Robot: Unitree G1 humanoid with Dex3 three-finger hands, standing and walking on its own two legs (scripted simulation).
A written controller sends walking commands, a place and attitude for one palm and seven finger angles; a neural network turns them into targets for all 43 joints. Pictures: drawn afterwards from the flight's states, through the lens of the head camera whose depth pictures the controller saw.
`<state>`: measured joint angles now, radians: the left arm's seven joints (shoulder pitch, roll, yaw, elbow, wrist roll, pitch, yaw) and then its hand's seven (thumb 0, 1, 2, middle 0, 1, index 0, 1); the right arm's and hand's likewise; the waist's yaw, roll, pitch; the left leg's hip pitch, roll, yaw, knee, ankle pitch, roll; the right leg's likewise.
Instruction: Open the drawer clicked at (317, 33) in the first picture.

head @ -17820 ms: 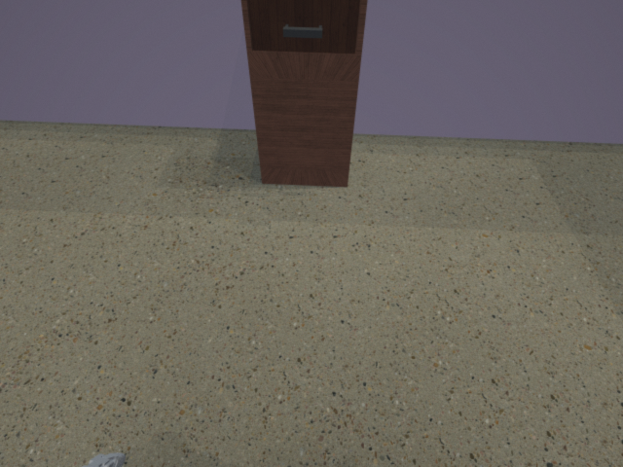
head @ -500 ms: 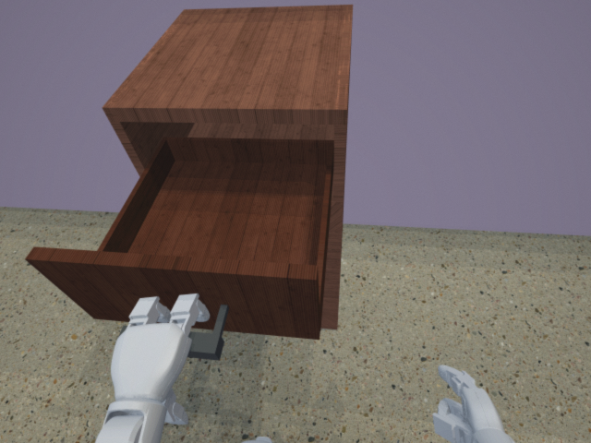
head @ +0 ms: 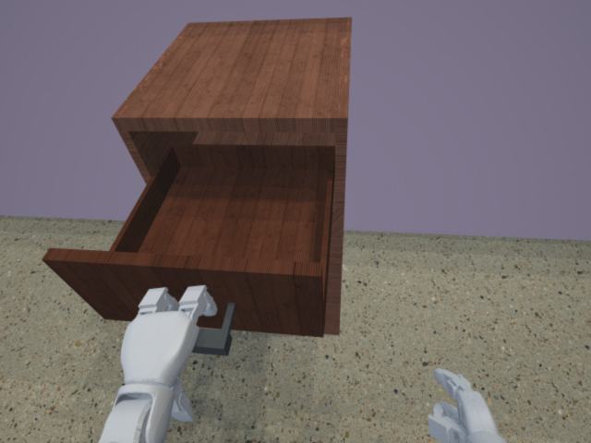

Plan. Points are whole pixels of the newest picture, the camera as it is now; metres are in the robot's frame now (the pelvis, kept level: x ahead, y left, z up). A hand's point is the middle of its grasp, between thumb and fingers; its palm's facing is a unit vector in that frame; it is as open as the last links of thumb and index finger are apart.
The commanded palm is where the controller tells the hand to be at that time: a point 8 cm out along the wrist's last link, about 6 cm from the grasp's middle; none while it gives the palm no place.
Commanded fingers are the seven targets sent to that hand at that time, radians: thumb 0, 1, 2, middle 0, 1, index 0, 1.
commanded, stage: lift the hand off the handle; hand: left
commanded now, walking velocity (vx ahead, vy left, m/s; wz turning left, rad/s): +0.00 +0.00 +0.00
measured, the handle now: (186, 323) +0.28 +0.19 +0.01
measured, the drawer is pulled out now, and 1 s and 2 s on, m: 0.29 0.29 0.29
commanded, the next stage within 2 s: draw the hand back to the body in 1.08 s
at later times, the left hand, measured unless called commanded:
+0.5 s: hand (157, 329) +0.23 +0.19 +0.09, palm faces +0.09 -0.16 -0.98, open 13.7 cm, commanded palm +0.20 +0.19 +0.15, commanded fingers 0.00 -0.50 0.30 -0.30 -1.20 -0.30 -1.20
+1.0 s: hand (143, 294) +0.24 +0.18 +0.16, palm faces +0.14 -0.17 -0.98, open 13.8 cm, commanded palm +0.20 +0.18 +0.22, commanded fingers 0.00 -0.50 0.30 -0.30 -1.20 -0.30 -1.20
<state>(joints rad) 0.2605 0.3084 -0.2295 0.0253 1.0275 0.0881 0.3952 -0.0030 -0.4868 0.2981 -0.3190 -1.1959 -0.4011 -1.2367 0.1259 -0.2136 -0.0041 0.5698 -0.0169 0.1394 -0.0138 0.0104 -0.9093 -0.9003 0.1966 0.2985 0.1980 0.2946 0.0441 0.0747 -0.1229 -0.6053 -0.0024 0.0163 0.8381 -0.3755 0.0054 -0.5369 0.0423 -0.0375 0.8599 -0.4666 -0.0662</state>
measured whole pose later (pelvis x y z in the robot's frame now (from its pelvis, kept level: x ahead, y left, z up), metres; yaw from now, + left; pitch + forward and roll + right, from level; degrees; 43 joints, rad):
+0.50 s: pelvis +0.01 +0.00 +0.02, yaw -1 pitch +4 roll +1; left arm 0.36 0.37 -0.18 -0.26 0.97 0.11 0.23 0.00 -0.49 0.30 -0.32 -1.20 -0.35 -1.21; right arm 0.09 -0.23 0.01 0.57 0.00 0.14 0.02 0.01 -0.91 -0.90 0.20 0.30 0.20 0.29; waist 0.09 0.09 -0.10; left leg -0.41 0.00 0.03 0.67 -0.33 0.00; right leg -0.35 0.04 -0.02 0.70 -0.41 -0.06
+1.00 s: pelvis +0.01 +0.00 +0.03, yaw -1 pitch +0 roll +1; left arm 0.30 0.43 -0.15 -0.46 0.90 0.17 0.06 0.00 -0.49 0.30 -0.32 -1.20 -0.32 -1.20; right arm 0.07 -0.24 0.04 0.56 0.02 0.17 0.04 0.01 -0.91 -0.90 0.20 0.30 0.20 0.29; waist 0.09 0.12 -0.07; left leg -0.28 0.00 0.03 0.55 -0.27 0.00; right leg -0.22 0.05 -0.01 0.57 -0.35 -0.06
